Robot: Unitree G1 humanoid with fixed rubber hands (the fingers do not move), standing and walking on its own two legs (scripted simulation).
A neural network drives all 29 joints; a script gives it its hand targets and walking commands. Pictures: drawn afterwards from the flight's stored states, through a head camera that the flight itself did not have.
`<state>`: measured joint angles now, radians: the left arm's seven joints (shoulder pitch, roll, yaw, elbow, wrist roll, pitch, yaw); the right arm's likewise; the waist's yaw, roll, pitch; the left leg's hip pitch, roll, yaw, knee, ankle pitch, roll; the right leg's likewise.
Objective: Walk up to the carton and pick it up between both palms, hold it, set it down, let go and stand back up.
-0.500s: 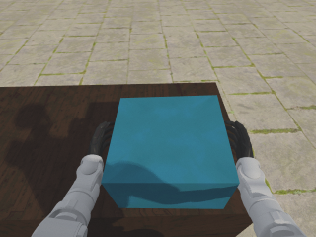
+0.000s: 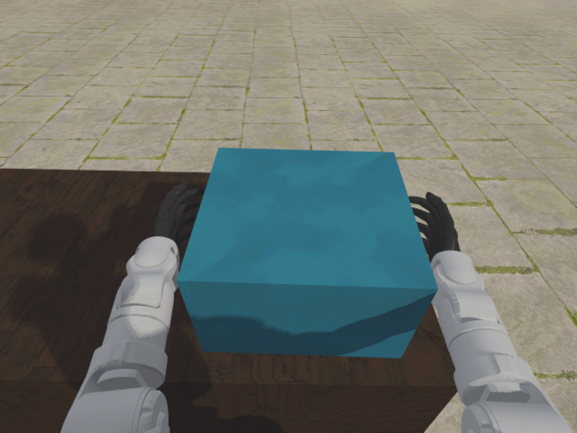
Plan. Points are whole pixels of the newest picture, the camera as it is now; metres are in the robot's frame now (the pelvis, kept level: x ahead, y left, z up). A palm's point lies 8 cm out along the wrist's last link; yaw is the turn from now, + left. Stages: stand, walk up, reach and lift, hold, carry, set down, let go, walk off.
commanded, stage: reach and lift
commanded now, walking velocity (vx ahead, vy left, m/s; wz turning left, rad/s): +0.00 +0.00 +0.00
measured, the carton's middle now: (303, 246) +0.42 +0.00 +0.07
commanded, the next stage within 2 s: hold in 1.72 s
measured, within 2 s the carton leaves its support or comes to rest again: neither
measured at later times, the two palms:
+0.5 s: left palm (179, 234) +0.38 +0.18 +0.12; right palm (453, 249) +0.37 -0.21 +0.12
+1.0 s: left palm (155, 232) +0.35 +0.20 +0.16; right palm (452, 237) +0.36 -0.19 +0.16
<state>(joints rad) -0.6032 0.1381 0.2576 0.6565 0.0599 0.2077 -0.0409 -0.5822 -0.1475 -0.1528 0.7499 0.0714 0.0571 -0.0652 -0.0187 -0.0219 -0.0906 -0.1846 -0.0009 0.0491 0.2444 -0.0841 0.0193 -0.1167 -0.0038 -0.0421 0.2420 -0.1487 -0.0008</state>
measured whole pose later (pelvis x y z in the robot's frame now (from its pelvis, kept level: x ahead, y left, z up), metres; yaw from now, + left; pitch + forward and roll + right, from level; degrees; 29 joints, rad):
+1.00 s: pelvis +0.00 -0.01 +0.00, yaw +1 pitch -2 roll +0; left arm -0.47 0.11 0.27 0.19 0.11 0.55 -0.07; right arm -0.50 -0.18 -0.05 0.44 0.18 0.29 -0.11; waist -0.05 -0.04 -0.07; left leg -0.13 0.01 0.03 0.28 -0.12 0.01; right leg -0.04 0.01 -0.06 0.25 -0.17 -0.01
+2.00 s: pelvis +0.00 +0.00 +0.00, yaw +0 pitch -3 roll +0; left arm -0.49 0.11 0.27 0.13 0.12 0.64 -0.05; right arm -0.56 -0.21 -0.03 0.46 0.23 0.35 -0.10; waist -0.05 -0.04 -0.08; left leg -0.12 0.01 0.04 0.29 -0.12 0.01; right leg -0.03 0.01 -0.05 0.24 -0.16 -0.01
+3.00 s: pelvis -0.01 -0.01 +0.00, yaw +0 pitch -3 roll +0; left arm -0.55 0.12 0.29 0.20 0.13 0.63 -0.06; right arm -0.61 -0.20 -0.06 0.52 0.22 0.34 -0.09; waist -0.05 -0.05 -0.08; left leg -0.14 0.02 0.04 0.29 -0.10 0.01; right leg -0.06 0.01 -0.05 0.26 -0.15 -0.02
